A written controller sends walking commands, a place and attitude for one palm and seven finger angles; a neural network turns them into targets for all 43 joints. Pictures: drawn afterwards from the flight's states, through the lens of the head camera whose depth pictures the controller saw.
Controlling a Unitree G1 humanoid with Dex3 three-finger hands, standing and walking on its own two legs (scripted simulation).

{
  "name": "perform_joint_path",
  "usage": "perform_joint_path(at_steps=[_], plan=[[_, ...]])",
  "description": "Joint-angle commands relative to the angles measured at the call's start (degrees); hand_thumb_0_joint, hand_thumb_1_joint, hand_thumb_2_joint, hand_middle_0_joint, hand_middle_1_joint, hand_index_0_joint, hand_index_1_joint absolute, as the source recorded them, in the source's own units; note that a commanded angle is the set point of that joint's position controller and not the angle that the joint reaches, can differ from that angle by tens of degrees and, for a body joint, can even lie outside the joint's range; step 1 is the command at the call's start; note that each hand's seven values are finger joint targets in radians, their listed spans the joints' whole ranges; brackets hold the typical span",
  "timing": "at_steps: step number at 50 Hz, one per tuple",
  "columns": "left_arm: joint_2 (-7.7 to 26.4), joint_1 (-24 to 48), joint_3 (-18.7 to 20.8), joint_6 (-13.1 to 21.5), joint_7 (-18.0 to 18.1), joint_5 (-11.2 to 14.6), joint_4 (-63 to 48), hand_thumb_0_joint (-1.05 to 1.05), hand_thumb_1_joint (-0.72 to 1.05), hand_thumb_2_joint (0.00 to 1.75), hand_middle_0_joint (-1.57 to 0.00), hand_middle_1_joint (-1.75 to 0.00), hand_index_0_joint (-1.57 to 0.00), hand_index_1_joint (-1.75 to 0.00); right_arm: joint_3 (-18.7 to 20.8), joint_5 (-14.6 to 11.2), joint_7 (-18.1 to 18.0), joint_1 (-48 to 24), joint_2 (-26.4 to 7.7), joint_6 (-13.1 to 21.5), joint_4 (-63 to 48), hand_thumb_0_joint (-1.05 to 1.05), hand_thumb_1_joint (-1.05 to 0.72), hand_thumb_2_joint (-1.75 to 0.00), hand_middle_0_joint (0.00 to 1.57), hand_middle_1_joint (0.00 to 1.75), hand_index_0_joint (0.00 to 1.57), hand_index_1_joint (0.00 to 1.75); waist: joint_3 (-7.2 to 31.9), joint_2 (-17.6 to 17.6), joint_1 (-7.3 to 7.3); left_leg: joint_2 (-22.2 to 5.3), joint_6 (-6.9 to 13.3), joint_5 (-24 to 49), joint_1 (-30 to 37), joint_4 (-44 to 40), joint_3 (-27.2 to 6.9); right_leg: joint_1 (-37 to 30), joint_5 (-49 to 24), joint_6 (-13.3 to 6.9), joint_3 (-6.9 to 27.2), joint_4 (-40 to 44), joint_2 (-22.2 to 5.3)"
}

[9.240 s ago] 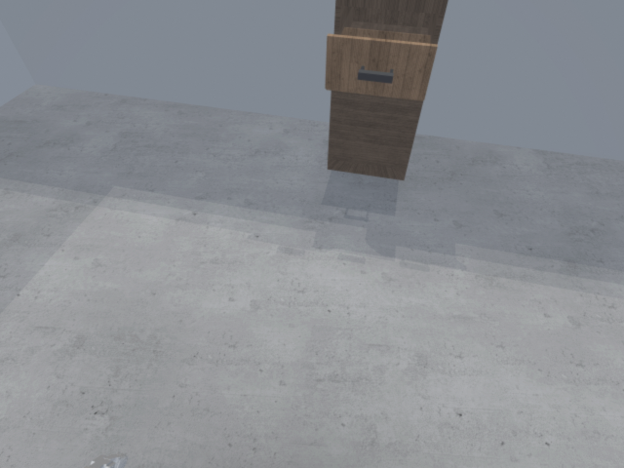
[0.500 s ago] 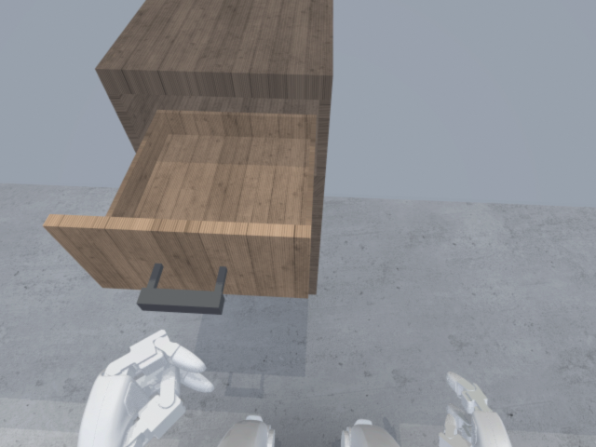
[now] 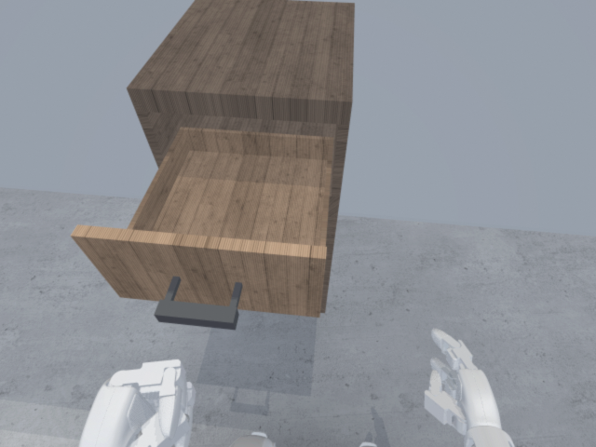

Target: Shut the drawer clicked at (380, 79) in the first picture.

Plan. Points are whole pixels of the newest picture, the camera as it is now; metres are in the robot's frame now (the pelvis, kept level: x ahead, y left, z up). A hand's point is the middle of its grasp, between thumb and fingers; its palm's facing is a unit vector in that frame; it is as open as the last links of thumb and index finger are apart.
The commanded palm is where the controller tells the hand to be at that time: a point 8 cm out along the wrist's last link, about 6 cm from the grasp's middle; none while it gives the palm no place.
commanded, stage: raise the hand and make a fist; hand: left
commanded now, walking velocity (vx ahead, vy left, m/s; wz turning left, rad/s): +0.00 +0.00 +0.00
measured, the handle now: (201, 300) +0.32 +0.18 -0.01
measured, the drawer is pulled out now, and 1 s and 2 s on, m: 0.29 0.29 0.29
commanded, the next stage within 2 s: bring the fist close to the handle in 0.50 s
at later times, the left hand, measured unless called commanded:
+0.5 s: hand (182, 420) +0.14 +0.13 +0.09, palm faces -0.02 -1.00 -0.02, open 3.3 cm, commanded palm +0.10 +0.19 +0.09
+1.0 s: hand (193, 403) +0.17 +0.13 +0.05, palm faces -0.03 -1.00 -0.02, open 3.3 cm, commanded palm +0.14 +0.19 +0.05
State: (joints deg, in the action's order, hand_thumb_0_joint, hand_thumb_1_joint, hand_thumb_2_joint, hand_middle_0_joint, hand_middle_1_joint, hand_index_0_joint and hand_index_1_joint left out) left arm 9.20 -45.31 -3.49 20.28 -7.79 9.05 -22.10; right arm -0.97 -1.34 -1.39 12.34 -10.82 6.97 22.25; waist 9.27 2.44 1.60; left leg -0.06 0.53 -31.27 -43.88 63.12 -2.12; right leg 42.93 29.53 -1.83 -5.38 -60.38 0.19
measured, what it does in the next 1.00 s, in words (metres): stands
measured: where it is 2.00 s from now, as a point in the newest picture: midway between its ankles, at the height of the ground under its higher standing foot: outside the picture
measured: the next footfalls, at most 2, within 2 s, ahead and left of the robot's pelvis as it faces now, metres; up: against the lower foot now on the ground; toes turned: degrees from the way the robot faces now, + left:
none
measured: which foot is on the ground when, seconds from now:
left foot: down 0.00-1.00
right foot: down 0.00-1.00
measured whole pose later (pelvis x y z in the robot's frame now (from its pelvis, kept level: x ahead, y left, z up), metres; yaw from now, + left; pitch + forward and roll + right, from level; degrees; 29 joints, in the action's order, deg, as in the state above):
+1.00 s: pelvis -0.01 +0.00 -0.02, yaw +0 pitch +15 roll -2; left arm 9.3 -38.2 -2.0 22.3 -6.9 8.9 -15.7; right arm -0.1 -1.0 -1.5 13.5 -12.2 6.9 24.4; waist 9.9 2.0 0.0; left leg -0.3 0.5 -32.7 -49.9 67.9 -2.0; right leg 49.0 30.8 -1.9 -5.3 -65.0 0.3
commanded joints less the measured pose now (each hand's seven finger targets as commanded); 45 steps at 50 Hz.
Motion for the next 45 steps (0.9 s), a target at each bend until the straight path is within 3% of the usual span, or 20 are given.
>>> perform_joint_path(at_steps=[1, 3, 4, 10, 13, 16, 20, 23, 28, 32, 33, 39, 42, 45], plan=[[3.3, -4.9, 2.7, 3.8, -0.3, 1.4, -13.8, 0.0, 0.9, 0.9, -1.4, -1.6, -1.4, -1.6, 3.4, -0.6, -0.4, -3.1, -6.5, 3.6, -9.1, 0.0, -0.9, -0.9, 0.2, 0.3, 0.2, 0.3, 5.7, -1.6, -1.5, 0.3, 1.5, 17.6, 4.3, -9.7, 0.1, -8.5, -16.2, 0.6, 2.4, 9.6, 0.1], [4.5, -6.4, 4.6, 3.7, -0.3, 1.6, -12.9, 0.0, 0.9, 0.9, -1.4, -1.6, -1.4, -1.6, 3.7, -0.7, -0.6, -3.8, -6.4, 3.7, -8.6, 0.0, -0.9, -0.9, 0.2, 0.3, 0.2, 0.3, 5.2, -2.8, -0.96, 0.2, 1.6, 17.4, 3.8, -9.7, 0.0, -8.9, -15.7, 0.5, 2.7, 10.1, 0.1], [3.7, -6.4, 3.9, 3.8, -0.5, 1.6, -13.1, 0.0, 0.9, 0.9, -1.4, -1.6, -1.4, -1.6, 3.6, -0.9, -0.5, -3.4, -6.3, 3.8, -8.6, 0.0, -0.9, -0.9, 0.2, 0.3, 0.2, 0.3, 4.7, -1.6, -1.25, 0.3, 1.5, 17.2, 4.1, -10.0, 0.1, -8.7, -15.3, 0.5, 2.5, 10.2, 0.1], [3.1, -5.5, 2.5, 4.1, -0.9, 1.5, -12.8, 0.0, 0.9, 0.9, -1.4, -1.6, -1.4, -1.6, 3.8, -0.8, -0.3, -3.1, -6.8, 4.8, -8.5, 0.0, -0.9, -0.9, 0.2, 0.3, 0.2, 0.3, 3.4, -3.0, -1.9, 0.3, 1.5, 14.9, 3.3, -10.0, -0.3, -6.7, -12.1, 0.6, 2.1, 10.2, 0.2], [4.2, -6.5, 3.2, 4.3, -0.1, 0.9, -13.9, 0.0, 0.9, 0.9, -1.4, -1.6, -1.4, -1.6, 4.0, -0.8, -0.3, -3.4, -6.9, 4.8, -8.9, 0.0, -0.9, -0.9, 0.2, 0.3, 0.2, 0.3, 4.8, -2.2, -1.1, 0.4, 1.5, 15.0, 3.3, -10.0, -0.1, -7.1, -11.7, 0.4, 2.2, 9.6, 0.2], [3.3, -6.6, 2.3, 4.2, 0.6, 0.9, -15.0, 0.0, 0.9, 0.9, -1.4, -1.6, -1.4, -1.6, 3.8, -0.8, -0.2, -3.0, -6.8, 4.6, -9.3, 0.0, -0.9, -0.9, 0.2, 0.3, 0.2, 0.3, 4.8, -0.7, -1.03, 0.4, 1.4, 15.1, 3.7, -10.3, -0.1, -6.6, -11.5, 0.3, 1.6, 9.0, 0.3], [2.8, -5.4, 1.3, 3.9, 1.6, 0.3, -14.7, 0.0, 0.9, 0.9, -1.4, -1.6, -1.4, -1.6, 3.8, -0.8, -0.2, -2.6, -6.8, 4.3, -9.5, 0.0, -0.9, -0.9, 0.2, 0.3, 0.2, 0.3, 4.2, -2.0, -1.62, 0.3, 1.4, 13.8, 3.3, -10.2, -0.1, -5.9, -10.3, 0.4, 1.8, 9.3, 0.4], [3.6, -7.3, 2.3, 3.4, 2.0, 0.2, -13.6, 0.0, 0.9, 0.9, -1.4, -1.6, -1.4, -1.6, 3.8, -0.8, -0.3, -3.3, -6.7, 3.9, -9.5, 0.0, -0.9, -0.9, 0.2, 0.3, 0.2, 0.3, 3.7, -3.2, -1.03, 0.4, 1.5, 12.9, 2.1, -10.3, 0.1, -6.8, -9.4, 0.4, 2.5, 10.0, 0.3], [3.1, -7.1, 1.5, 3.3, 2.0, 0.3, -15.4, 0.0, 0.9, 0.9, -1.4, -1.6, -1.4, -1.6, 3.7, -0.9, -0.3, -3.2, -6.6, 3.9, -9.9, 0.0, -0.9, -0.9, 0.2, 0.3, 0.2, 0.3, 4.4, -1.8, -1.11, 0.4, 1.5, 13.8, 2.9, -10.3, 0.2, -7.1, -10.6, 0.4, 2.3, 9.7, 0.3], [2.2, -4.4, 0.7, 3.8, 1.9, 0.2, -12.4, 0.0, 0.9, 0.9, -1.4, -1.6, -1.4, -1.6, 3.5, -0.6, -0.3, -2.8, -6.9, 3.9, -9.4, 0.0, -0.9, -0.9, 0.2, 0.3, 0.2, 0.3, 1.9, -4.0, -2.43, 0.5, 1.4, 11.4, 1.0, -9.4, -0.1, -4.4, -8.1, 0.6, 2.3, 9.7, 0.4], [3.2, -2.7, 1.7, 4.1, 1.9, -0.1, -11.2, 0.0, 0.9, 0.9, -1.4, -1.6, -1.4, -1.6, 3.5, -0.5, -0.4, -3.1, -7.1, 3.9, -9.0, 0.0, -0.9, -0.9, 0.2, 0.3, 0.2, 0.3, 1.2, -4.2, -2.43, 0.6, 1.4, 10.7, 0.0, -8.9, -0.1, -4.1, -7.1, 0.5, 2.9, 9.9, 0.4], [3.3, 1.9, 2.3, 6.3, 1.3, 0.0, -9.1, 0.0, 0.9, 0.9, -1.4, -1.6, -1.4, -1.6, 3.4, -0.1, -0.3, -2.4, -7.5, 4.2, -8.5, 0.0, -0.9, -0.9, 0.2, 0.3, 0.2, 0.3, 5.1, -2.6, -2.64, 0.7, 1.3, 10.4, -0.9, -6.5, 0.0, -2.3, -6.5, 0.3, 3.4, 7.9, 0.2], [3.7, 2.1, 3.6, 6.8, 1.2, 0.5, -8.4, 0.0, 0.9, 0.9, -1.4, -1.6, -1.4, -1.6, 3.6, -0.1, -0.4, -2.5, -7.5, 4.2, -8.2, 0.0, -0.9, -0.9, 0.2, 0.3, 0.2, 0.3, 7.6, -1.6, -1.9, 0.7, 1.1, 11.8, -1.1, -6.0, 0.2, -3.0, -8.3, 0.2, 3.6, 6.9, 0.2], [3.5, 3.7, 3.6, 6.2, 1.1, 0.6, -6.6, 0.0, 0.9, 0.9, -1.4, -1.6, -1.4, -1.6, 3.5, -0.2, -0.4, -2.6, -7.6, 3.8, -7.7, 0.0, -0.9, -0.9, 0.2, 0.3, 0.2, 0.3, 7.8, -1.6, -2.26, 0.7, 1.1, 12.9, -1.8, -5.4, 0.2, -3.0, -10.0, 0.2, 3.5, 6.4, 0.3]])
